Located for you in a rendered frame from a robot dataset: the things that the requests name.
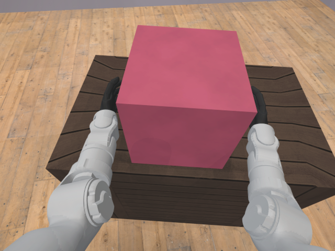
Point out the robot right upper arm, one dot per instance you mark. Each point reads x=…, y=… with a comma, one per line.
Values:
x=274, y=225

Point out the right robot forearm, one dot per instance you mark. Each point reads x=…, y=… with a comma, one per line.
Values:
x=264, y=166

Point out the robot left hand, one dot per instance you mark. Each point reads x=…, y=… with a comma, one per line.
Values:
x=110, y=95

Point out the carton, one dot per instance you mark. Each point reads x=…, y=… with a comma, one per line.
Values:
x=185, y=98

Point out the robot left upper arm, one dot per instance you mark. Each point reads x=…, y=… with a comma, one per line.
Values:
x=76, y=212

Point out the left robot forearm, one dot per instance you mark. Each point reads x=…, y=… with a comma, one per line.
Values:
x=98, y=152

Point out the pedestal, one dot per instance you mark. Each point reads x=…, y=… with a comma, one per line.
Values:
x=203, y=195

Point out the robot right hand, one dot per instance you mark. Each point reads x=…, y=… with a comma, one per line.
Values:
x=261, y=116

